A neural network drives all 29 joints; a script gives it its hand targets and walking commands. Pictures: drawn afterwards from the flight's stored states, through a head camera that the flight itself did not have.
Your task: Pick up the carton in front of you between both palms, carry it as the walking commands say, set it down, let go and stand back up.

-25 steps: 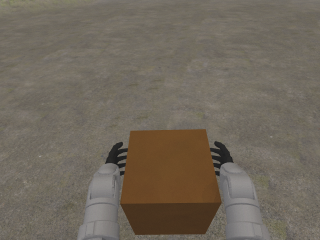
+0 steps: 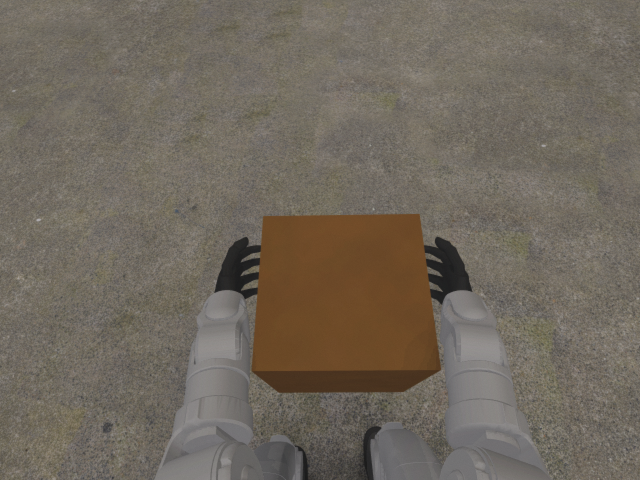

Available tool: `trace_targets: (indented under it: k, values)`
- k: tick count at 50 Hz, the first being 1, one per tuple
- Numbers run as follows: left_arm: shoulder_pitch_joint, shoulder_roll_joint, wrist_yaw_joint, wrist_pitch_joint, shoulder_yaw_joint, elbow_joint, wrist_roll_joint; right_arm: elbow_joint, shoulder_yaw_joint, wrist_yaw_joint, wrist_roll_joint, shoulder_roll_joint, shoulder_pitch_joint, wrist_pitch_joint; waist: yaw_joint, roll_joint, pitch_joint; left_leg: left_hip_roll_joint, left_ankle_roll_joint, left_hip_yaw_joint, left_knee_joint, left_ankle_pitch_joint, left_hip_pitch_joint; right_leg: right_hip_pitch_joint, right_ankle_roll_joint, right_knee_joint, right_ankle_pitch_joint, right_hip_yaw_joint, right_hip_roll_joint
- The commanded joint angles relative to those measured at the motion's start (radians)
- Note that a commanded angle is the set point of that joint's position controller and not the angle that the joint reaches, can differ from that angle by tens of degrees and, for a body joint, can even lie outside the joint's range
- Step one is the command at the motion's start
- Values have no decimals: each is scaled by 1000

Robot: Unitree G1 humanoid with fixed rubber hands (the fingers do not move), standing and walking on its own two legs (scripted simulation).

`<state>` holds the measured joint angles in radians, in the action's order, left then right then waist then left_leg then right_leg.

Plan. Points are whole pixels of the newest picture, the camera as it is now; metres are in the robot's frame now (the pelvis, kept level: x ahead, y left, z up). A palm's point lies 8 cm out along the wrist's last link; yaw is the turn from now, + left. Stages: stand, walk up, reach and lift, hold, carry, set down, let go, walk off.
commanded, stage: set down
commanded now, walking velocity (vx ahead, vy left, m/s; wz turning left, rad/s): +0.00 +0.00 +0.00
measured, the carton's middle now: (340, 313) +0.34 -0.02 -0.11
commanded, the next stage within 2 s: none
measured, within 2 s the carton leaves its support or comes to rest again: neither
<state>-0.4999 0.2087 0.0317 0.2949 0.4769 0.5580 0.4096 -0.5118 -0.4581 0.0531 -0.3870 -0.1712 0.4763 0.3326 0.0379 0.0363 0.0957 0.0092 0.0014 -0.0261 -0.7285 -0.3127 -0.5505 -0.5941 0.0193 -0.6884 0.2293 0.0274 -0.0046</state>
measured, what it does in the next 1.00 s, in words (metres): lowers itself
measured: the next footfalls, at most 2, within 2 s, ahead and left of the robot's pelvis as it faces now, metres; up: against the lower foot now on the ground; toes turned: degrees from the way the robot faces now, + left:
none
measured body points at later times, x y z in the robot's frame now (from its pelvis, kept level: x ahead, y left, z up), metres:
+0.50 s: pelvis -0.03 +0.01 -0.14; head +0.18 -0.01 +0.26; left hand +0.40 +0.12 -0.21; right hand +0.38 -0.18 -0.21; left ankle +0.03 +0.12 -0.71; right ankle +0.07 -0.11 -0.71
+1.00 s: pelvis -0.05 +0.01 -0.26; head +0.23 -0.02 +0.08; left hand +0.45 +0.09 -0.37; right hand +0.40 -0.21 -0.38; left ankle +0.03 +0.12 -0.71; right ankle +0.07 -0.11 -0.71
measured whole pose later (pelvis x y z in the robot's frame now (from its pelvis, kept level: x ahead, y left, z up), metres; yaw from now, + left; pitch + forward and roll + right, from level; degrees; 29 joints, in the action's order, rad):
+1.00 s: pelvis -0.05 +0.01 -0.26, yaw +0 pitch +46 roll +1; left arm -1.00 0.01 -0.10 0.19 0.36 0.75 0.14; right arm -0.65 -0.44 -0.05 -0.14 0.03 0.91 0.23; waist 0.07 0.06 -0.13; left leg 0.08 0.01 -0.01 -1.81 -0.57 -2.04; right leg -2.10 -0.01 -1.75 0.45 -0.02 -0.01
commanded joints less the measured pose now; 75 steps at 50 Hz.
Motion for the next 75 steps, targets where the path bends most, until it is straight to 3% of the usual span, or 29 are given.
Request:
trace_targets:
  k: [1, 7, 10, 16, 21, 28, 35, 40, 41, 43, 46, 51, 61, 69, 75]
  values:
    - [-398, 671, 122, -140, -443, 49, -150, -42, 451, 135, 145, -663, 422, -149, -8, -25, -567, 117, -10, -48, -8, 235, -138, 242, -6, -85, -351, -95, -92]
    - [-455, 746, 60, -255, -688, -14, -261, -2, 624, 119, 236, -693, 468, -272, 32, -24, -1025, 141, 25, -51, -213, 405, -244, 72, -19, -299, -492, -80, -118]
    - [-461, 746, 27, -253, -728, -33, -284, 15, 638, 108, 257, -670, 483, -274, 39, -17, -1115, 147, 34, -47, -277, 369, -288, -62, -27, -362, -408, -60, -129]
    - [-542, 757, 16, -189, -669, 30, -272, -57, 559, 122, 245, -658, 573, -214, 44, 7, -989, 157, 32, -33, -342, 43, -509, -331, -17, -447, -93, -37, -135]
    - [-646, 771, 32, -138, -596, 92, -260, -124, 505, 141, 235, -679, 668, -160, 47, 10, -958, 163, 23, -20, -424, -70, -649, -473, -13, -526, 19, -31, -135]
    - [-752, 750, 45, -121, -550, 141, -269, -156, 486, 129, 242, -703, 758, -128, 50, -21, -1049, 183, 19, 9, -574, -51, -839, -553, -32, -646, -17, -30, -139]
    - [-850, 732, 49, -129, -583, 136, -307, -128, 519, 102, 281, -701, 839, -127, 60, -28, -1170, 200, 20, 31, -712, -28, -976, -599, -49, -766, -76, -26, -142]
    - [-932, 724, 54, -123, -627, 114, -345, -118, 531, 85, 300, -676, 886, -125, 86, 10, -1219, 208, 29, 48, -794, -44, -1093, -599, -48, -844, -96, -27, -137]
    - [-961, 714, 55, -123, -633, 113, -356, -122, 526, 79, 307, -681, 901, -125, 102, 0, -1234, 208, 25, 48, -811, -75, -1083, -629, -46, -853, -43, -21, -137]
    - [-969, 711, 55, -116, -626, 135, -352, -118, 522, 77, 305, -657, 939, -125, 93, 19, -1211, 209, 28, 51, -825, -76, -1119, -663, -51, -877, -58, -12, -138]
    - [-993, 689, 43, -118, -601, 161, -344, -96, 542, 82, 337, -660, 1000, -124, 65, 1, -1237, 209, 22, 54, -872, -62, -1124, -704, -62, -924, -63, -2, -139]
    - [-1057, 651, 33, -118, -554, 207, -333, -117, 524, 89, 342, -626, 1075, -120, 58, -32, -1211, 204, 12, 60, -940, -91, -1186, -787, -72, -981, -27, 7, -133]
    - [-1198, 615, 39, -116, -561, 255, -371, -167, 464, 104, 342, -537, 1179, -126, 108, 12, -1190, 193, 13, 60, -1060, -97, -1244, -927, -59, -1110, -16, 32, -111]
    - [-1299, 571, 28, -132, -612, 264, -424, -178, 482, 125, 405, -476, 1282, -148, 127, 43, -1184, 181, 14, 61, -1159, -48, -1224, -988, -54, -1221, -54, 46, -88]
    - [-1353, 563, 17, -152, -664, 194, -458, -210, 531, 141, 505, -583, 1275, -148, 69, 54, -1264, 173, 6, 74, -1216, 55, -1159, -983, -63, -1292, -148, 47, -94]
